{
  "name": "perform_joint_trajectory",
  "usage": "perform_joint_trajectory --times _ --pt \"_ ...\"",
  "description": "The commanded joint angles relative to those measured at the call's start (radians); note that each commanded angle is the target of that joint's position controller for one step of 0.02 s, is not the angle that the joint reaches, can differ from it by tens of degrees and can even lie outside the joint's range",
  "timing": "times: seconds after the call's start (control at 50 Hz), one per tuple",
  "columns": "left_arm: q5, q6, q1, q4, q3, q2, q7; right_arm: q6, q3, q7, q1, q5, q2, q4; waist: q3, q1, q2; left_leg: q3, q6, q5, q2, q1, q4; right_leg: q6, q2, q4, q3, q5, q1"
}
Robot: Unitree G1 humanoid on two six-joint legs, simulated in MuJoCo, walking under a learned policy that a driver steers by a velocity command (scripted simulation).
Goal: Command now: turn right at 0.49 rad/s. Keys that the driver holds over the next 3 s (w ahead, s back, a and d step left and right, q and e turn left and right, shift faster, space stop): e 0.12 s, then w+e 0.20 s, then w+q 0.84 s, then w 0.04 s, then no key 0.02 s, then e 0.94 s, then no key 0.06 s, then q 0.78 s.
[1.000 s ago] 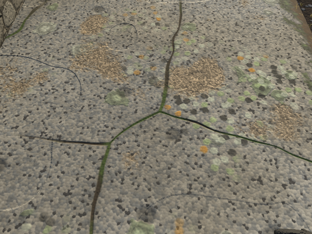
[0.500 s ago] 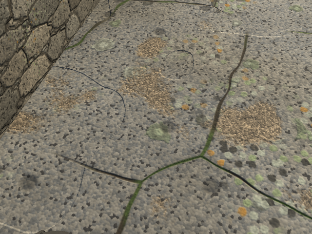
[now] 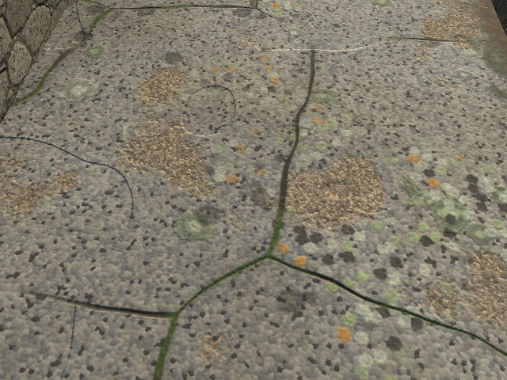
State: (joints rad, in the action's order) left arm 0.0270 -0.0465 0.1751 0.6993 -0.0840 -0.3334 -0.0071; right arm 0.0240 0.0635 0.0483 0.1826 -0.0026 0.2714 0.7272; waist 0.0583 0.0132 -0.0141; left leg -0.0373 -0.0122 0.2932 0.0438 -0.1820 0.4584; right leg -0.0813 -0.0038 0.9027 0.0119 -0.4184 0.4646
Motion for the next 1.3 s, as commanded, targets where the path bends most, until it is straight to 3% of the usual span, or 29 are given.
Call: perform_joint_trajectory --times 0.02,0.08,0.1,0.12,0.14,0.16,0.18,0.22,0.28,0.38,0.5,0.58,0.6,0.62,0.64,0.66,0.68,0.72,0.86,0.96,1.02,1.06,1.08,1.1,1.12,1.14,1.18,1.24,1.3 --pt "0.004 0.011 -0.071 -0.118 -0.001 -0.046 -0.023 0.002 0.057 0.001 -0.003 0.008 0.203 -0.052 -0.108 0.034 0.198 0.116 0.207 -0.620 0.236 0.137 -0.052 0.008 0.010 -0.148 -0.057 0.024 -0.015" --pt "-0.005 0.004 0.012 -0.102 -0.019 -0.072 -0.024 -0.011 0.057 -0.007 -0.025 0.036 0.206 -0.045 -0.115 -0.019 0.174 0.068 0.153 -0.535 0.227 0.073 0.053 0.068 -0.026 -0.398 -0.102 0.207 -0.183" --pt "-0.010 0.004 0.054 -0.096 -0.034 -0.105 -0.012 -0.024 0.050 -0.015 0.028 0.032 0.177 -0.022 -0.134 -0.033 0.099 0.008 0.090 -0.424 0.179 -0.005 0.168 0.106 -0.026 -0.498 -0.048 0.367 -0.316" --pt "-0.010 0.004 0.099 -0.111 -0.064 -0.223 0.008 -0.033 0.035 -0.021 0.045 -0.016 0.128 -0.042 -0.177 -0.026 -0.150 -0.077 -0.016 -0.043 0.084 -0.253 0.444 0.198 0.188 -0.508 0.260 0.771 -0.528" --pt "-0.040 0.021 0.142 -0.118 -0.066 -0.269 0.000 -0.038 0.021 -0.017 -0.045 -0.030 0.098 -0.101 -0.237 -0.069 -0.286 0.021 -0.054 0.421 -0.061 -0.452 0.648 0.436 0.395 -0.537 0.578 0.796 -0.531" --pt "-0.036 0.043 0.155 -0.110 -0.051 -0.207 -0.008 -0.038 0.038 -0.020 -0.075 -0.008 0.151 -0.099 -0.239 -0.100 -0.134 0.117 -0.047 0.394 -0.022 -0.492 0.754 0.458 0.372 -0.584 0.549 0.503 -0.524" --pt "-0.021 0.058 0.130 -0.097 -0.040 -0.171 -0.007 -0.042 0.043 -0.028 -0.079 0.012 0.161 -0.100 -0.174 -0.073 -0.113 0.127 -0.021 0.290 0.005 -0.524 0.729 0.398 0.308 -0.619 0.486 0.179 -0.476" --pt "-0.003 0.063 0.052 -0.104 -0.023 -0.130 0.007 -0.050 0.055 -0.025 -0.097 0.005 0.181 -0.087 -0.065 -0.049 -0.097 0.120 -0.013 0.125 0.032 -0.536 0.608 0.322 0.235 -0.689 0.446 -0.124 -0.379" --pt "-0.023 0.070 0.044 -0.118 -0.016 -0.119 0.026 -0.080 0.048 -0.038 -0.078 0.000 0.144 -0.077 -0.062 -0.030 -0.121 0.099 -0.030 -0.028 0.000 -0.459 0.498 0.312 0.177 -0.724 0.386 -0.040 -0.325" --pt "-0.017 0.087 0.086 -0.089 -0.017 -0.125 0.027 -0.109 0.020 -0.058 -0.102 0.006 0.096 -0.062 -0.072 -0.063 -0.135 0.071 -0.053 -0.149 -0.011 -0.341 0.208 0.295 0.166 -0.701 0.301 0.069 -0.305" --pt "-0.015 0.098 0.140 -0.043 -0.015 -0.146 0.001 -0.120 0.009 -0.076 -0.141 0.031 0.125 -0.092 -0.005 -0.096 -0.114 0.053 0.019 -0.101 0.003 -0.306 0.123 0.304 0.241 -0.698 0.325 -0.011 -0.297" --pt "-0.018 0.095 0.125 -0.027 -0.002 -0.115 -0.001 -0.124 0.015 -0.078 0.018 0.029 0.141 -0.047 -0.039 -0.004 -0.074 0.016 0.087 -0.091 -0.038 -0.068 0.040 0.251 0.197 -0.560 0.225 0.151 -0.256" --pt "-0.029 0.099 0.108 -0.037 0.012 -0.077 0.003 -0.125 0.032 -0.072 0.131 0.031 0.185 -0.024 -0.097 0.048 0.003 0.124 0.125 -0.074 0.022 0.080 0.001 0.205 0.131 -0.355 0.132 0.278 -0.195" --pt "-0.037 0.118 0.107 -0.100 0.026 -0.033 0.008 -0.124 0.061 -0.073 0.223 0.025 0.307 -0.015 -0.163 0.044 0.265 0.536 0.267 0.073 0.208 0.296 -0.123 0.110 -0.023 0.002 -0.026 0.175 0.080" --pt "-0.026 0.137 0.074 -0.115 0.019 -0.076 0.014 -0.125 0.054 -0.085 0.283 0.024 0.270 -0.008 -0.168 0.081 0.296 0.817 0.341 0.233 0.293 0.381 -0.240 0.084 -0.058 0.194 0.059 -0.117 0.281" --pt "-0.001 0.151 0.050 -0.117 0.007 -0.119 0.005 -0.128 0.035 -0.086 0.242 0.020 0.215 -0.016 -0.091 0.066 0.203 0.756 0.320 0.263 0.294 0.358 -0.239 0.102 -0.001 0.271 0.101 -0.068 0.376" --pt "-0.001 0.161 0.022 -0.112 0.011 -0.109 -0.001 -0.127 0.028 -0.083 0.212 0.011 0.187 -0.033 -0.060 0.060 0.143 0.651 0.298 0.188 0.249 0.311 -0.233 0.113 0.032 0.272 0.094 0.008 0.379" --pt "-0.036 0.171 -0.012 -0.116 0.008 -0.092 -0.007 -0.115 0.015 -0.074 0.171 0.008 0.156 -0.050 -0.033 0.034 0.074 0.515 0.266 -0.019 0.184 0.228 -0.244 0.107 0.072 0.161 0.083 0.126 0.336" --pt "-0.036 0.158 -0.150 -0.137 0.029 -0.013 -0.011 -0.091 0.024 -0.030 0.201 0.021 0.186 -0.027 -0.018 0.043 0.104 0.316 0.226 -0.330 0.069 0.048 -0.253 0.014 0.010 -0.228 0.029 0.394 0.161" --pt "-0.019 0.170 -0.264 -0.159 0.024 -0.029 -0.025 -0.075 0.029 -0.017 0.266 0.037 0.187 0.008 -0.009 0.070 0.112 0.386 0.198 -0.279 0.093 0.051 -0.203 0.029 -0.025 -0.400 0.056 0.496 0.046" --pt "-0.015 0.177 -0.220 -0.148 0.007 -0.067 -0.023 -0.063 0.039 -0.013 0.245 0.034 0.193 0.008 -0.016 0.029 0.143 0.439 0.173 -0.365 0.124 0.112 -0.129 0.068 -0.017 -0.433 0.069 0.400 -0.026" --pt "-0.021 0.183 -0.027 -0.106 -0.024 -0.120 -0.008 -0.059 0.031 -0.020 0.208 0.025 0.166 -0.012 -0.149 -0.076 0.135 0.395 0.127 -0.538 0.049 0.071 0.096 0.131 0.007 -0.474 0.056 0.395 -0.324" --pt "-0.036 0.178 0.145 -0.092 -0.038 -0.173 0.003 -0.059 0.011 -0.025 0.201 0.004 0.113 -0.044 -0.326 -0.142 0.044 0.338 0.097 -0.366 -0.015 -0.070 0.372 0.197 0.172 -0.428 0.217 0.310 -0.620" --pt "-0.041 0.165 0.202 -0.056 -0.048 -0.226 -0.004 -0.068 -0.018 -0.028 0.369 0.031 0.015 -0.062 -0.462 -0.058 -0.310 0.236 0.037 0.281 -0.156 -0.431 0.694 0.358 0.412 -0.512 0.691 0.117 -0.934" --pt "-0.026 0.160 0.180 -0.068 -0.027 -0.123 -0.008 -0.069 -0.001 -0.025 0.360 0.049 0.124 -0.035 -0.384 -0.074 -0.228 0.249 0.028 0.278 -0.071 -0.542 0.824 0.340 0.418 -0.580 0.774 -0.061 -0.861" --pt "-0.023 0.155 0.126 -0.074 -0.013 -0.068 -0.002 -0.067 0.017 -0.027 0.239 0.048 0.183 -0.047 -0.230 -0.096 -0.120 0.221 0.022 0.181 -0.033 -0.568 0.840 0.298 0.371 -0.601 0.596 -0.029 -0.717" --pt "-0.034 0.149 0.062 -0.050 -0.002 -0.042 -0.005 -0.068 0.019 -0.028 0.131 0.021 0.163 -0.073 -0.082 -0.065 -0.032 0.179 0.013 0.067 0.027 -0.518 0.772 0.273 0.287 -0.645 0.380 0.216 -0.480" --pt "-0.041 0.165 0.039 -0.016 0.004 -0.028 -0.012 -0.059 0.007 -0.036 0.135 0.025 0.093 -0.079 -0.040 -0.013 -0.078 0.155 0.005 0.068 0.036 -0.418 0.670 0.295 0.237 -0.695 0.228 0.530 -0.335" --pt "-0.024 0.166 0.013 0.021 -0.003 -0.074 -0.016 -0.064 -0.016 -0.038 0.085 -0.009 0.046 -0.100 -0.047 0.011 -0.067 0.102 -0.021 0.009 0.035 -0.361 0.441 0.322 0.223 -0.686 0.125 0.869 -0.289"
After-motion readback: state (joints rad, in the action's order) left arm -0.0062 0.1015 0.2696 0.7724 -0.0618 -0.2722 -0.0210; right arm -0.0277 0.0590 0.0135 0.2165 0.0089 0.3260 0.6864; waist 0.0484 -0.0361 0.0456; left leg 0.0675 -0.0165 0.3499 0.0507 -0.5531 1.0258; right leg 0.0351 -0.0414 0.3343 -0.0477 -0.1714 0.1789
